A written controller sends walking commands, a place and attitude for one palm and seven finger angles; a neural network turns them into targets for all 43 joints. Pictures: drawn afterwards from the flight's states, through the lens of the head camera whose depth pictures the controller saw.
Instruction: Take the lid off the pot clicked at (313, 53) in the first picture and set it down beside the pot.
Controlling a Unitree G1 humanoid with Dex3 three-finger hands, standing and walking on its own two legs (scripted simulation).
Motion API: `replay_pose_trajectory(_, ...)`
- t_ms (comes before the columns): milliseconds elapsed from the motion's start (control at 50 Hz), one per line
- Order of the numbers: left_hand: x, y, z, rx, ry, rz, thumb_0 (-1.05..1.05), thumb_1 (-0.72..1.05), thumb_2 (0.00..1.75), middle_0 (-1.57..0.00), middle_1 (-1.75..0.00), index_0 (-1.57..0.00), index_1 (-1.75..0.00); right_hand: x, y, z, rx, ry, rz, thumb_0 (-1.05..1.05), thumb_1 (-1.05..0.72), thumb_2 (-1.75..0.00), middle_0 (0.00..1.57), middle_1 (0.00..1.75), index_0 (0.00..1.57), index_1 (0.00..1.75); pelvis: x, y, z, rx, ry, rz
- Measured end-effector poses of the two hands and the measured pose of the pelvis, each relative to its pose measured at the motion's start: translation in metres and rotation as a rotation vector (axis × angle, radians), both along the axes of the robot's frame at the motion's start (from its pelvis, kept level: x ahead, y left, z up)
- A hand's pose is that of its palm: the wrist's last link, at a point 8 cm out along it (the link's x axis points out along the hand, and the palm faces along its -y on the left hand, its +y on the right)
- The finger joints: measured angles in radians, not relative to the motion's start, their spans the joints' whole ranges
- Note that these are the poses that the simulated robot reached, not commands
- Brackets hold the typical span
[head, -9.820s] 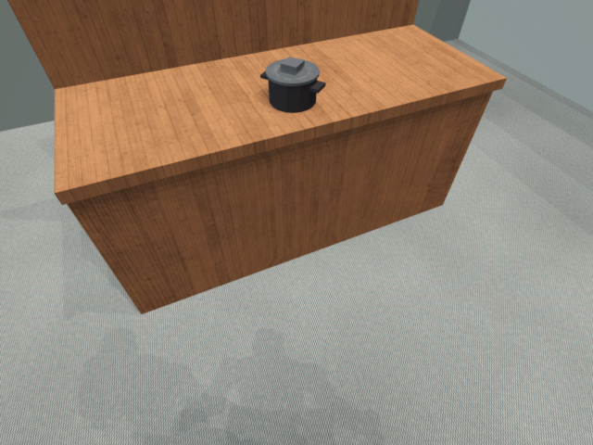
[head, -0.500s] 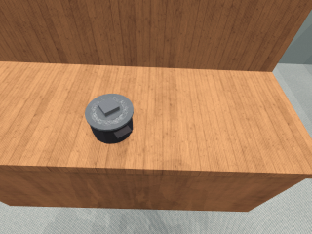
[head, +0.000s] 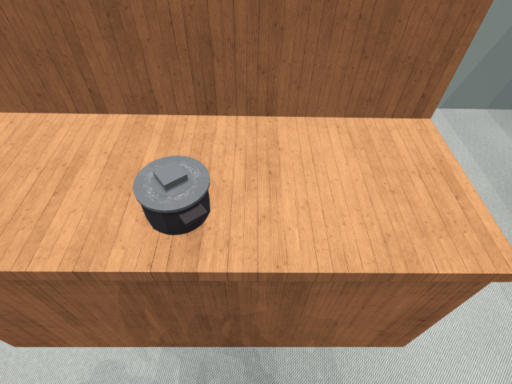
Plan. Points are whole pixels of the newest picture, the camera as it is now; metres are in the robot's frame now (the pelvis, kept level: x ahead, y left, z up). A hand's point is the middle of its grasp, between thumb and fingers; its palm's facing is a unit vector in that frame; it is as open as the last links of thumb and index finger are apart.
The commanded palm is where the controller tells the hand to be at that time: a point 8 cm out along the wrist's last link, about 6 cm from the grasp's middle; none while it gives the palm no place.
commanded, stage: look again from close up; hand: left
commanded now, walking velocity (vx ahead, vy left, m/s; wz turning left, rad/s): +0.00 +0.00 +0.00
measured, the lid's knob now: (170, 175) +0.50 +0.21 +0.01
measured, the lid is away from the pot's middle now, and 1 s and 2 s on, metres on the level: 0.00 0.00 0.00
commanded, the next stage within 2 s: shuffle to correct the standing spot in 0.62 s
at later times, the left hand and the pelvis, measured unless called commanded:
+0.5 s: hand out of the picture -0.01 +0.15 -0.18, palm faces +0.02 -0.99 -0.16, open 7.4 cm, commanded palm none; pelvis +0.00 -0.01 +0.00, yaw +0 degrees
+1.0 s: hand out of the picture -0.02 +0.17 -0.18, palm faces +0.06 -0.98 -0.18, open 7.4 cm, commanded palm none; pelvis +0.00 +0.00 +0.00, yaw +0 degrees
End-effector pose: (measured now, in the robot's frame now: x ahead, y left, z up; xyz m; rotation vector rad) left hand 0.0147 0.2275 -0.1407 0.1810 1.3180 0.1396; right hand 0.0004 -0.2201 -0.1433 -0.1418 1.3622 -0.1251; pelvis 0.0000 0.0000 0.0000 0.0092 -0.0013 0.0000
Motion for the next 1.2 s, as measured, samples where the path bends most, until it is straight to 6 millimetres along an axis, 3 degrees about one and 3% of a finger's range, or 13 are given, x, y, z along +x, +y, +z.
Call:
replay_pose_trajectory(320, -0.029, -0.021, -0.005, -0.04, 0.081, 0.033, 0.01, 0.91, 0.9, -0.2, -0.3, -0.2, -0.3, -0.009, 0.001, 0.001, 0.004, 0.046, -0.01, 0.01, -0.92, -0.9, 0.2, 0.3, 0.2, 0.3, 0.002, -0.006, 0.002, 0.0, -0.001, 0.001)
replay_pose_trajectory(820, -0.031, -0.03, -0.005, -0.048, 0.072, 0.045, 0.01, 0.91, 0.9, -0.2, -0.3, -0.2, -0.3, -0.019, 0.003, 0.001, 0.016, 0.072, -0.023, 0.0, -0.92, -0.9, 0.19, 0.3, 0.2, 0.3, 0.001, -0.011, 0.003, -0.003, -0.006, 0.0)
replay_pose_trajectory(980, -0.036, -0.015, -0.006, -0.032, 0.08, 0.075, 0.01, 0.9, 0.9, -0.2, -0.3, -0.2, -0.3, -0.018, 0.008, -0.002, 0.013, 0.091, -0.003, 0.0, -0.91, -0.9, 0.19, 0.3, 0.2, 0.3, 0.001, -0.002, 0.0, -0.006, 0.001, 0.007)
replay_pose_trajectory(1200, -0.027, 0.03, -0.01, 0.004, 0.094, 0.087, 0.01, 0.9, 0.9, -0.2, -0.3, -0.2, -0.3, 0.008, 0.026, 0.0, -0.024, 0.046, 0.016, 0.0, -0.91, -0.9, 0.19, 0.3, 0.2, 0.3, 0.011, 0.027, -0.005, -0.005, 0.011, 0.003)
